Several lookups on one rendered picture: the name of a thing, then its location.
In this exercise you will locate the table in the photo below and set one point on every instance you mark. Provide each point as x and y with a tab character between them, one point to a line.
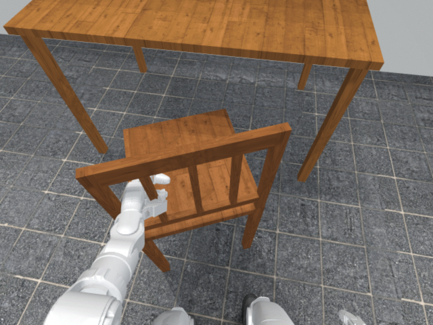
322	32

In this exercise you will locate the robot left thigh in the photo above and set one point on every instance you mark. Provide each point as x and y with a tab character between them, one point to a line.
174	317

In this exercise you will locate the robot right hand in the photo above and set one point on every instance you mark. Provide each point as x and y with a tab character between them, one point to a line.
349	319

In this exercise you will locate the robot right thigh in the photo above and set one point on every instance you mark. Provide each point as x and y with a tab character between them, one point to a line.
267	313

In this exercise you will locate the chair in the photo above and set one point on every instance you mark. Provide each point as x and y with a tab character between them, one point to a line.
210	180

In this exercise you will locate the robot left hand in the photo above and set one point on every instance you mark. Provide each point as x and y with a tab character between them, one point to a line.
136	199

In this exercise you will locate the robot thigh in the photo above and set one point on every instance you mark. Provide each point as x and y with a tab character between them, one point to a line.
267	313
174	317

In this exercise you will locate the robot left forearm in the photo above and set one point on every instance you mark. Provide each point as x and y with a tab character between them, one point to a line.
114	266

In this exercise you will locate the robot left upper arm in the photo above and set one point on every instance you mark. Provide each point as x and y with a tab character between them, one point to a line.
83	308

